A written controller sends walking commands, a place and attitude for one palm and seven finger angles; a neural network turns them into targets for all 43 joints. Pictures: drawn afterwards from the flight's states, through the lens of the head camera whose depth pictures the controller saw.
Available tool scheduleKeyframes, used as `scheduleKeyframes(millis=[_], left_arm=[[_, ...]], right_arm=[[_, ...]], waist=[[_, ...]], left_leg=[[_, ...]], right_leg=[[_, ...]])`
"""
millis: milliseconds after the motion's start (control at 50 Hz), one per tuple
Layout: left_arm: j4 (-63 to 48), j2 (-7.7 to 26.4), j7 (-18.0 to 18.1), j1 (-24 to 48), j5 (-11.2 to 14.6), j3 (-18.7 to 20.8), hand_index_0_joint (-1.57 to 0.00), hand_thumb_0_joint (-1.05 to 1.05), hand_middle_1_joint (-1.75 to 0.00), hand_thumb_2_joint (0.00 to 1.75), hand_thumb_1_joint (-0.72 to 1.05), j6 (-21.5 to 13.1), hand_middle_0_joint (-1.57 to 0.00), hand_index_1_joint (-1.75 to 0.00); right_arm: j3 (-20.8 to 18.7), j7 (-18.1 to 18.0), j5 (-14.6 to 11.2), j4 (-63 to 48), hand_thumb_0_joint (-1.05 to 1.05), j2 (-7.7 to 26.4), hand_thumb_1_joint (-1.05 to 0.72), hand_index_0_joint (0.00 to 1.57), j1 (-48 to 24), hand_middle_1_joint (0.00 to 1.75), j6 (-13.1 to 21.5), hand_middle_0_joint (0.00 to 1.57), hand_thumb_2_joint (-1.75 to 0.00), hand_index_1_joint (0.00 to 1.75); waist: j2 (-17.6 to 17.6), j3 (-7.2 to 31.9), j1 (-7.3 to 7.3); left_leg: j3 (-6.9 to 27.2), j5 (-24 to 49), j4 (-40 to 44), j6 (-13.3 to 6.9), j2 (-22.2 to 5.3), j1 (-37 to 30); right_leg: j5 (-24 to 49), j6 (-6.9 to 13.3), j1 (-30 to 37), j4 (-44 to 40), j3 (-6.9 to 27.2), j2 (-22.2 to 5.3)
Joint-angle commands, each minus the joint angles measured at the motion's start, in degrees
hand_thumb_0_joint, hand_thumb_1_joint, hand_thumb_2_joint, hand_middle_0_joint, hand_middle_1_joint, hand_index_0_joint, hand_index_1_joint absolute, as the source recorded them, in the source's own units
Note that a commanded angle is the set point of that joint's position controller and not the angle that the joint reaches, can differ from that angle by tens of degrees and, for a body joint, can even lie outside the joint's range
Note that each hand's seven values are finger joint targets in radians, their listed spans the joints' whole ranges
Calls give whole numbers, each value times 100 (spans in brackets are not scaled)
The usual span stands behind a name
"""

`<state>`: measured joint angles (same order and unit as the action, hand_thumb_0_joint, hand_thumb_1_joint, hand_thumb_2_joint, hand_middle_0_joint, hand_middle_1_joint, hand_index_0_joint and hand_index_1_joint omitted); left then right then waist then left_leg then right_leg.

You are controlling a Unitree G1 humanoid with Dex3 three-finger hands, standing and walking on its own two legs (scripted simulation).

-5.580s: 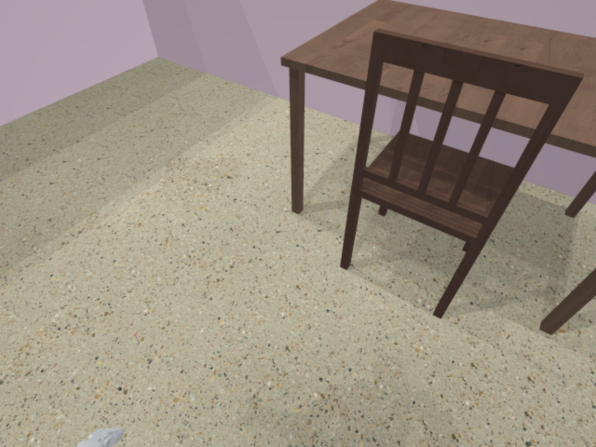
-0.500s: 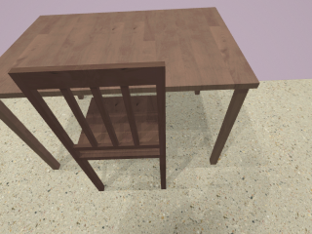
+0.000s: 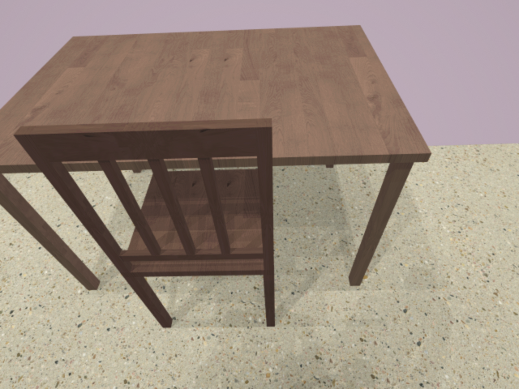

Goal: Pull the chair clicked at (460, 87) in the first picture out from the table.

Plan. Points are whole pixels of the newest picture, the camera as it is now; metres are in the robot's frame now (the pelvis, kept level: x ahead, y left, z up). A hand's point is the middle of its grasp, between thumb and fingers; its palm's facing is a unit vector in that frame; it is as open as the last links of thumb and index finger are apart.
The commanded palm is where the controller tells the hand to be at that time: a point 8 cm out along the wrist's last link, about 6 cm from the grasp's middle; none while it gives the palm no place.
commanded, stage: look again from close up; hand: left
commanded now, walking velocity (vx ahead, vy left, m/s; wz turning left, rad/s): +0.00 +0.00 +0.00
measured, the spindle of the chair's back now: (175, 211) +0.49 +0.22 -0.07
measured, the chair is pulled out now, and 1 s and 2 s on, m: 0.00 0.00 0.00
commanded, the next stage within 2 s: shuffle to correct the standing spot in 0.38 s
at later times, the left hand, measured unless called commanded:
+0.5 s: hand out of the picture -0.02 +0.17 -0.17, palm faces +0.03 -0.98 -0.20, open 7.3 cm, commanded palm none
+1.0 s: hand out of the picture +0.08 +0.21 -0.18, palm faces +0.04 -0.97 -0.23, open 7.3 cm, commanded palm none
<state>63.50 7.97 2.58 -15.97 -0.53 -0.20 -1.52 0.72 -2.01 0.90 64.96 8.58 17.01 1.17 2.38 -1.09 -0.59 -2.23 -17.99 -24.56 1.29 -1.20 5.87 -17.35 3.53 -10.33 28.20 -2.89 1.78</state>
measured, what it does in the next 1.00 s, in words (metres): lifts its right foot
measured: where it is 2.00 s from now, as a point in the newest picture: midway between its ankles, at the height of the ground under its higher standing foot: outside the picture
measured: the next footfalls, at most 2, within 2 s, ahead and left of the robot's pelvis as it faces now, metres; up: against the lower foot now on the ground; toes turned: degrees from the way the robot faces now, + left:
right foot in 1.02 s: +0.13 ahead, -0.09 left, +0.00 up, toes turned +0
left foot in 1.22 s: +0.08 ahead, +0.15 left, +0.00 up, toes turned +4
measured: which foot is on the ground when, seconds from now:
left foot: down 0.00-1.00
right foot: down 0.00-0.80, up 0.82-1.00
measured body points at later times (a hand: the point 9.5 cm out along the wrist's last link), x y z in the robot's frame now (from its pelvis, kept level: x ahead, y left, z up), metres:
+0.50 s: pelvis -0.01 +0.01 +0.00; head +0.00 -0.01 +0.45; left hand -0.02 +0.22 -0.15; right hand -0.02 -0.20 -0.17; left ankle -0.05 +0.13 -0.74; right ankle -0.02 -0.08 -0.74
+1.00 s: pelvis +0.06 +0.03 -0.01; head +0.09 +0.02 +0.44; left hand +0.08 +0.26 -0.16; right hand -0.03 -0.16 -0.17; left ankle -0.05 +0.13 -0.74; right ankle +0.07 -0.08 -0.72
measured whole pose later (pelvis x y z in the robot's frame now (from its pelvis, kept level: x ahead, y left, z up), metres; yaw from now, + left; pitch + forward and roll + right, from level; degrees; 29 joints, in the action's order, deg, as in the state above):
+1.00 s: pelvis +0.06 +0.03 -0.01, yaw +1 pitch +0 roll +0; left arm 60.9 9.0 2.2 -13.1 -0.7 2.1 -0.3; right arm 1.7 -2.9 1.4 66.5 5.2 24.6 2.4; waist 1.2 -4.5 -1.9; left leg -1.4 -23.4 -27.5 -1.2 0.5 3.2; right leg -20.7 2.4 -21.2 42.1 -4.2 -1.7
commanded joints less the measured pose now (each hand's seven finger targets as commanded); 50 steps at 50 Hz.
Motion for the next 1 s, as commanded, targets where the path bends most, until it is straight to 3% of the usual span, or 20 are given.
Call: scheduleKeyframes(millis=[0, 200, 380, 400, 460, 540, 600, 660, 700, 720, 740, 760, 780, 800, 820, 840, 900, 940, 960, 980], left_arm=[[-146, 671, 3, -385, 14, 121, -20, 0, -30, 90, 90, -90, -20, -30], [-113, 649, -10, -456, 3, 98, -20, 0, -30, 90, 90, -77, -20, -30], [-68, 593, -10, -520, 5, 81, -20, 0, -30, 90, 90, -70, -20, -30], [-77, 572, -11, -543, -3, 82, -20, 0, -30, 90, 90, -67, -20, -30], [-73, 553, -10, -549, 9, 76, -20, 0, -30, 90, 90, -60, -20, -30], [-94, 616, -54, -647, -50, 155, -20, 0, -30, 90, 90, 4, -20, -30], [-132, 707, -82, -774, -55, 227, -20, 0, -30, 90, 90, 33, -20, -30], [-176, 765, -72, -903, -49, 314, -20, 0, -30, 90, 90, 16, -20, -30], [-228, 718, -85, -803, -50, 325, -20, 0, -30, 90, 90, -8, -20, -30], [-258, 639, -94, -724, -45, 309, -20, 0, -30, 90, 90, -17, -20, -30], [-301, 556, -110, -600, -53, 287, -20, 0, -30, 90, 90, -27, -20, -30], [-356, 410, -128, -501, -58, 253, -20, 0, -30, 90, 90, -52, -20, -30], [-477, 303, -122, -206, -65, 212, -20, 0, -30, 90, 90, -96, -20, -30], [-581, 336, -100, 72, -64, 199, -20, 0, -30, 90, 90, -101, -20, -30], [-625, 349, -77, 236, -52, 217, -20, 0, -30, 90, 90, -79, -20, -30], [-623, 291, -75, 306, -31, 226, -20, 0, -30, 90, 90, -60, -20, -30], [-597, 87, -112, 155, 24, 217, -20, 0, -30, 90, 90, 3, -20, -30], [-451, 185, -95, -297, 41, 251, -20, 0, -30, 90, 90, 2, -20, -30], [-330, 357, -85, -693, 40, 286, -20, 0, -30, 90, 90, -24, -20, -30], [-198, 612, -52, -1026, 29, 340, -20, 0, -30, 90, 90, -59, -20, -30]], right_arm=[[-32, -38, -25, -72, 0, 299, -90, 20, 432, 30, 47, 20, -90, 30], [-16, -31, -31, -26, 0, 306, -90, 20, 424, 30, 39, 20, -90, 30], [-12, -37, -29, 16, 0, 309, -90, 20, 470, 30, 62, 20, -90, 30], [-12, -37, -38, 18, 0, 266, -90, 20, 469, 30, 55, 20, -90, 30], [-12, -38, -26, 31, 0, 304, -90, 20, 490, 30, 62, 20, -90, 30], [-42, 18, 31, 35, 0, 292, -90, 20, 617, 30, 5, 20, -90, 30], [-51, 53, 44, -44, 0, 193, -90, 20, 596, 30, -13, 20, -90, 30], [-59, 58, 48, -119, 0, 122, -90, 20, 635, 30, 40, 20, -90, 30], [-56, 49, 35, -74, 0, 55, -90, 20, 793, 30, 92, 20, -90, 30], [-44, 42, 37, -37, 0, 97, -90, 20, 917, 30, 132, 20, -90, 30], [-51, 27, 35, 63, 0, 166, -90, 20, 1170, 30, 189, 20, -90, 30], [-105, -12, 60, 217, 0, 425, -90, 20, 1550, 30, 246, 20, -90, 30], [-151, -73, 77, 319, 0, 622, -90, 20, 1890, 30, 260, 20, -90, 30], [-128, -109, 89, 372, 0, 583, -90, 20, 2092, 30, 247, 20, -90, 30], [-66, -131, 101, 343, 0, 536, -90, 20, 2049, 30, 234, 20, -90, 30], [-35, -150, 106, 257, 0, 454, -90, 20, 1856, 30, 236, 20, -90, 30], [-20, -187, 96, 45, 0, 498, -90, 20, 1166, 30, 202, 20, -90, 30], [-57, -192, 8, -36, 0, 630, -90, 20, 892, 30, 183, 20, -90, 30], [-112, -176, -50, -95, 0, 728, -90, 20, 853, 30, 169, 20, -90, 30], [-170, -154, -93, -144, 0, 706, -90, 20, 870, 30, 152, 20, -90, 30]], waist=[[-284, -207, 36], [-333, -337, 39], [-180, -312, 50], [-320, -370, 60], [-174, -326, 54], [-420, -569, 108], [-741, -873, 159], [-848, -878, 130], [-699, -894, 46], [-424, -882, -17], [82, -706, -119], [850, -398, -244], [1416, -442, -378], [1331, -608, -463], [953, -660, -435], [623, -708, -359], [433, -677, -41], [415, -309, 260], [320, -62, 407], [96, 218, 454]], left_leg=[[244, 1160, 350, -213, -413, 331], [262, 905, 436, -221, -398, 364], [326, 1023, 460, -244, -420, 365], [315, 948, 481, -256, -426, 388], [345, 977, 472, -256, -420, 372], [219, -426, 234, -338, -236, 815], [41, -705, -162, -342, -54, 1213], [-125, -524, -603, -322, 8, 1328], [-98, -373, -359, -353, -19, 1080], [2, -185, -100, -377, -62, 845], [285, 432, 178, -477, -285, 416], [978, 1534, 274, -759, -824, -226], [1697, 3148, 468, -1192, -1419, -759], [2071, 4701, 497, -1578, -1818, -1152], [2008, 5644, 311, -1692, -1911, -1160], [1743, 5942, 217, -1639, -1854, -975], [941, 5879, 110, -1139, -1341, -241], [572, 6149, -259, -731, -1003, -91], [479, 5751, -596, -548, -820, -40], [459, 4842, -971, -385, -615, 294]], right_leg=[[2306, 1, 183, -522, 785, -820], [1700, -27, 48, -733, 818, -798], [1627, -23, 22, -682, 787, -805], [1540, -39, 2, -719, 768, -776], [1470, -22, -30, -681, 799, -780], [-896, 115, -208, -835, 994, -778], [-1754, 284, -328, -1110, 1324, -913], [-1634, 524, -355, -1182, 1649, -1198], [-1006, 508, -482, -819, 1312, -1058], [-581, 451, -636, -474, 1106, -920], [-78, 306, -773, 140, 656, -622], [234, 138, -1159, 1153, 108, -250], [-600, 2, -1922, 2039, -319, -22], [-1749, -28, -2643, 2778, -150, -51], [-1915, -11, -2862, 3144, 69, -255], [-1848, -14, -2760, 3171, 163, -420], [-1180, -77, -1750, 2142, 55, -505], [121, -140, -709, 797, -178, -321], [1053, -153, -90, 85, -242, -266], [2409, -15, 614, -58, 123, -516]])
